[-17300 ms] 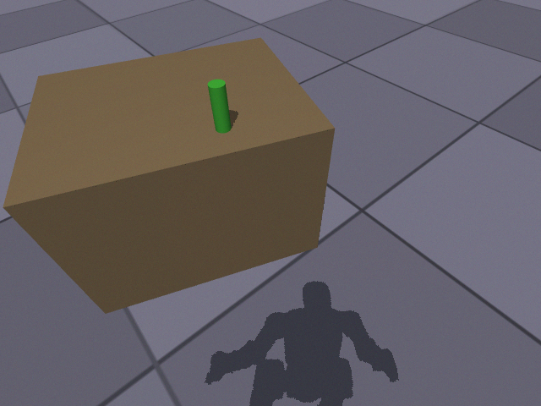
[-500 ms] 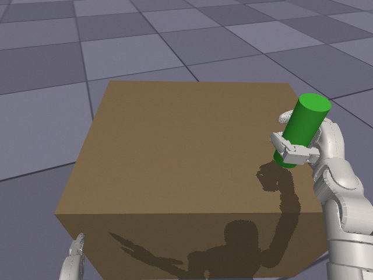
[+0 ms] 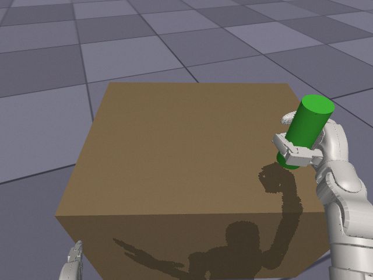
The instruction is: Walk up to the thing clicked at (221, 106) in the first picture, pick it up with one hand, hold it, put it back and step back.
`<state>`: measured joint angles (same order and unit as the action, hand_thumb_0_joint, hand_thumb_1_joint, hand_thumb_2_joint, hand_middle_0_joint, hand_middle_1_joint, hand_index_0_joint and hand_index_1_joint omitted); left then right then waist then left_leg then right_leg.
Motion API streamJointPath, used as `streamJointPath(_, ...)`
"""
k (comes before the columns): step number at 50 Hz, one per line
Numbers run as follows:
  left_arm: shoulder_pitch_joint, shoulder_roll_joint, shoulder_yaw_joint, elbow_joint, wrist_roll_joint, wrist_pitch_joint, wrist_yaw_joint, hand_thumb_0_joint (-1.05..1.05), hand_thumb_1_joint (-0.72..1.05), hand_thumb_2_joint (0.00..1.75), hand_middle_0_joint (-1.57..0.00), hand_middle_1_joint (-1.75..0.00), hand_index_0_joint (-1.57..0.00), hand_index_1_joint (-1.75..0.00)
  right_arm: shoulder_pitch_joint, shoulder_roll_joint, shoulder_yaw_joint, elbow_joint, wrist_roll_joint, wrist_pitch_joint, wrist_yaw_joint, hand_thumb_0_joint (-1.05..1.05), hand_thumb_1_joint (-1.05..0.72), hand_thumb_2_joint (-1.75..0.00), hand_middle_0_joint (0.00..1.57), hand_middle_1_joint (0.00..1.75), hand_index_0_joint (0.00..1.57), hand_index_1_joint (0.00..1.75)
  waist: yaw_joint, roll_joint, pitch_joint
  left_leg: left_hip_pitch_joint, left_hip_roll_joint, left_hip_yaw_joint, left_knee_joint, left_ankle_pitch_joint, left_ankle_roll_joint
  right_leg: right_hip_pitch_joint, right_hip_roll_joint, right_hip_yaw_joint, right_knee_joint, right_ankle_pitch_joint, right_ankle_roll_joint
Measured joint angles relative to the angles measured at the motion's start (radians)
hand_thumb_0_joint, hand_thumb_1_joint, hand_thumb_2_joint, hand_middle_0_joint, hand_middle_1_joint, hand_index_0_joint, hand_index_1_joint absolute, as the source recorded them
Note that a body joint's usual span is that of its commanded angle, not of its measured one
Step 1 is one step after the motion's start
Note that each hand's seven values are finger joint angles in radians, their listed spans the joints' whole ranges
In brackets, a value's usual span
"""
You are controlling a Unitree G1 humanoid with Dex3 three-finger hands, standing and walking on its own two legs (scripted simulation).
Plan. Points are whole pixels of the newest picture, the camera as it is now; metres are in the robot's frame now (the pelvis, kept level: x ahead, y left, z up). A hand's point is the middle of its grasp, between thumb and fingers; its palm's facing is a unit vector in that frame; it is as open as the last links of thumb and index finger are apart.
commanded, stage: hold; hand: right
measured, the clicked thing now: (301, 135) +0.33 -0.19 +0.19
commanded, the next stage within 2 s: crouch in 1.12 s
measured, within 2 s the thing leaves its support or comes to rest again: neither
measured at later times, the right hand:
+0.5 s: hand (282, 143) +0.33 -0.16 +0.17, palm faces +0.09 +1.00 -0.01, open 6.6 cm
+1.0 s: hand (287, 143) +0.33 -0.17 +0.17, palm faces +0.14 +0.99 +0.02, open 6.6 cm
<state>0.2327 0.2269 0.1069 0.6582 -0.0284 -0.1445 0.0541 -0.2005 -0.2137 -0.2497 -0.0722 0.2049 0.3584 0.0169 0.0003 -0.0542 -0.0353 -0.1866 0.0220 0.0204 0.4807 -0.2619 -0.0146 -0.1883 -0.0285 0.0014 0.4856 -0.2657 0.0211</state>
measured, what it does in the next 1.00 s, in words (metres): stands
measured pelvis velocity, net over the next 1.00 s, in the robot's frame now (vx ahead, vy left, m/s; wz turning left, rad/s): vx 0.00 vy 0.00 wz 0.00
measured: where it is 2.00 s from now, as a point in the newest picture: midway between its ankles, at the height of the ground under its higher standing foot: outside the picture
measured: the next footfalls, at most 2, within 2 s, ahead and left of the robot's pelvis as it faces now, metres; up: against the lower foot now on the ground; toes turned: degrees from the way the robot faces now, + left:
none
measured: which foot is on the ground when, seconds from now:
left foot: down 0.00-1.00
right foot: down 0.00-1.00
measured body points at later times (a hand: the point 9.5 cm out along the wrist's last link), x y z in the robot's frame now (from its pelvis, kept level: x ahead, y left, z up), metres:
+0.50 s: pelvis +0.00 +0.00 +0.00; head -0.02 +0.03 +0.45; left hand +0.16 +0.26 -0.09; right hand +0.32 -0.22 +0.17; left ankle +0.00 +0.13 -0.74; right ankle +0.00 -0.13 -0.74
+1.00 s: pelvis +0.00 +0.00 +0.00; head -0.03 +0.02 +0.45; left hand +0.16 +0.26 -0.07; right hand +0.32 -0.22 +0.18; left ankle +0.00 +0.13 -0.74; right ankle +0.00 -0.13 -0.74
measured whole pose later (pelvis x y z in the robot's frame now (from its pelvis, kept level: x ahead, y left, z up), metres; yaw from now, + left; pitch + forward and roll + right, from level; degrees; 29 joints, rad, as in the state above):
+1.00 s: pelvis +0.00 +0.00 +0.00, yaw +0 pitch -2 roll +0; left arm 0.23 0.23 0.11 0.61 -0.03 -0.15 0.06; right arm -0.21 -0.20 -0.24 -0.04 0.22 0.35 0.01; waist 0.01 -0.06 -0.02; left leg -0.18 0.02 0.02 0.48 -0.25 -0.01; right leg -0.18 -0.03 0.00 0.47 -0.25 0.02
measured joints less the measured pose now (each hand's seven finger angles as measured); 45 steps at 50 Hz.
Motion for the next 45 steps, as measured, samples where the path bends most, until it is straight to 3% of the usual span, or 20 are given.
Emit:
streamJointPath(7,-0.031,-0.002,0.005,0.007,0.006,-0.003,0.002,-0.02,-0.53,0.05,-0.06,-0.06,-0.06,-0.05,-0.002,0.011,0.03,0.012,0.009,0.004,0.019,-0.04,0.01,-1.13,0.91,1.1,0.94,1.1,0.005,-0.015,0.015,-0.008,0.005,0.0,-0.001,0.004,-0.003,-0.007,0.005,0.0,-0.004,0.007,-0.003)
streamJointPath(12,-0.013,0.002,0.006,-0.037,0.004,-0.008,0.01,-0.01,-0.53,0.05,-0.06,-0.06,-0.06,-0.05,-0.005,0.017,0.011,0.03,0.017,-0.008,0.005,-0.04,0.01,-1.13,0.91,1.1,0.94,1.1,0.007,-0.006,0.003,-0.002,0.003,-0.001,0.001,0.0,-0.002,0.002,0.003,-0.001,-0.006,0.004,-0.001)
streamJointPath(16,0.0,0.003,0.003,-0.029,0.002,-0.006,0.008,-0.01,-0.53,0.05,-0.06,-0.06,-0.06,-0.05,-0.001,0.009,0.0,0.019,0.002,-0.013,-0.008,-0.04,0.01,-1.13,0.91,1.09,0.94,1.1,0.005,0.005,-0.006,0.005,0.0,-0.001,0.001,-0.004,0.001,0.008,0.0,-0.001,-0.005,0.0,0.001)
streamJointPath(24,-0.031,0.003,0.005,0.025,0.003,0.001,-0.004,-0.01,-0.53,0.05,-0.06,-0.06,-0.06,-0.05,-0.003,0.013,0.035,0.005,0.002,0.004,0.016,-0.04,0.02,-1.13,0.91,1.09,0.94,1.1,0.003,-0.012,0.011,-0.002,0.002,-0.001,-0.004,0.005,-0.001,-0.002,0.002,-0.001,-0.004,0.004,-0.001)
streamJointPath(29,-0.021,-0.003,0.009,-0.029,0.005,0.001,0.002,-0.02,-0.53,0.05,-0.06,-0.06,-0.06,-0.05,-0.006,0.016,0.021,0.025,0.014,0.008,0.008,-0.04,0.01,-1.13,0.91,1.09,0.94,1.1,0.009,-0.013,0.012,-0.003,0.002,-0.003,-0.003,0.006,-0.002,0.001,0.002,-0.003,-0.009,0.008,-0.001)
streamJointPath(34,0.004,0.002,0.006,-0.04,0.002,-0.003,0.007,-0.01,-0.53,0.05,-0.06,-0.06,-0.06,-0.05,-0.011,0.013,0.002,0.028,0.005,-0.01,-0.014,-0.04,0.02,-1.13,0.91,1.09,0.94,1.1,0.004,0.001,0.001,0.006,-0.001,-0.001,-0.001,0.002,0.001,0.009,-0.001,-0.001,-0.007,0.004,0.002)
streamJointPath(38,-0.009,0.003,-0.002,0.005,0.001,0.002,0.002,-0.01,-0.53,0.05,-0.05,-0.06,-0.06,-0.05,-0.012,0.01,0.016,0.014,-0.008,-0.011,-0.009,-0.04,0.02,-1.13,0.91,1.09,0.94,1.1,0.001,0.003,0.001,0.004,-0.002,0.0,-0.003,0.004,0.002,0.005,-0.002,0.0,-0.004,0.005,0.002)
streamJointPath(45,-0.029,0.001,0.009,-0.001,0.004,0.005,-0.003,-0.01,-0.52,0.05,-0.06,-0.06,-0.06,-0.05,-0.002,0.015,0.032,0.013,0.009,0.01,0.011,-0.04,0.02,-1.14,0.91,1.09,0.94,1.1,0.008,-0.018,0.016,-0.002,0.003,-0.002,-0.008,0.013,-0.002,0.0,0.003,-0.002,-0.01,0.014,-0.002)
